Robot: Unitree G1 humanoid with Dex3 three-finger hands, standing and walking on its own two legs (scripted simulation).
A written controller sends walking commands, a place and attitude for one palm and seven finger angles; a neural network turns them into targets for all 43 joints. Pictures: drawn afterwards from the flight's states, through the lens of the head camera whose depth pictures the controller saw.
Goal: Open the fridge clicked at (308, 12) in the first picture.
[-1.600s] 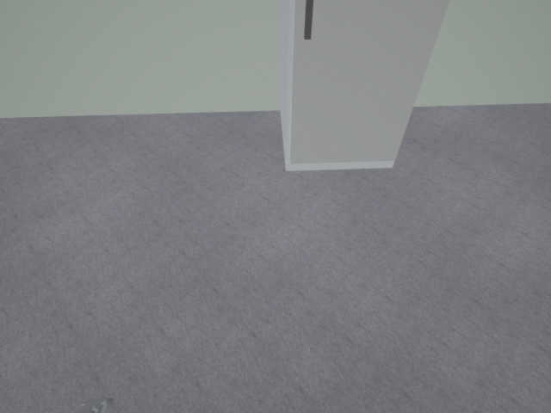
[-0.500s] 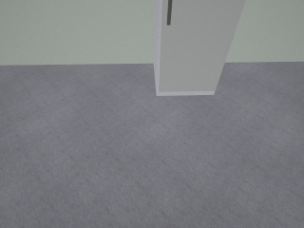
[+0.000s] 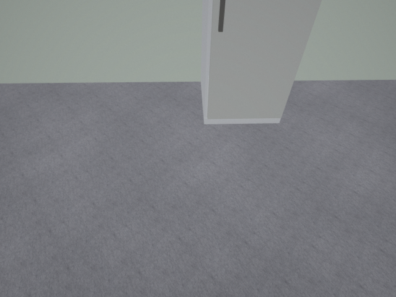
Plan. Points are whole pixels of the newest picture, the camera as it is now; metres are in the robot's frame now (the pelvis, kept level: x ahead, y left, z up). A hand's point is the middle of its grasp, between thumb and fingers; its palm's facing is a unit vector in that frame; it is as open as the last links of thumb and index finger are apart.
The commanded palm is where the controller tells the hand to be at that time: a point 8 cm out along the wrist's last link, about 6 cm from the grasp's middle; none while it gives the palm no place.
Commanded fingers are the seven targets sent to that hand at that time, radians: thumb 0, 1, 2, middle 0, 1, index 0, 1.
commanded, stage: walk to a spot facing it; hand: left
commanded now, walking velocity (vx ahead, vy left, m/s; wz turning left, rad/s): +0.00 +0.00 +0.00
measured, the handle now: (221, 4) +1.39 -0.03 +0.09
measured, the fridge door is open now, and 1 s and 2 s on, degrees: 0 0 0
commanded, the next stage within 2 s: turn to face it in 1.82 s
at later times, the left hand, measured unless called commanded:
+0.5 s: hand out of the picture +0.06 +0.15 -0.18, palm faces -0.08 -0.98 -0.19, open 7.4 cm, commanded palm none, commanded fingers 0.00 0.90 0.90 -0.20 -0.30 -0.20 -0.30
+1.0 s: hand (146, 207) +0.40 +0.18 -0.18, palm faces -0.31 -0.93 -0.20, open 7.4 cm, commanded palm none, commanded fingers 0.00 0.90 0.90 -0.20 -0.30 -0.20 -0.30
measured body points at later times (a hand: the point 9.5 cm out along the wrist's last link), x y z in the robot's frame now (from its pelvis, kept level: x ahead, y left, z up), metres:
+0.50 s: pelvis +0.08 -0.03 -0.01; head +0.09 -0.04 +0.44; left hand +0.06 +0.20 -0.16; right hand +0.06 -0.28 -0.17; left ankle +0.07 +0.10 -0.67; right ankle +0.02 -0.11 -0.75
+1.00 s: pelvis +0.28 +0.01 -0.01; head +0.29 +0.03 +0.44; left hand +0.41 +0.23 -0.16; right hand +0.23 -0.23 -0.14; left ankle +0.32 +0.08 -0.75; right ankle +0.24 -0.12 -0.65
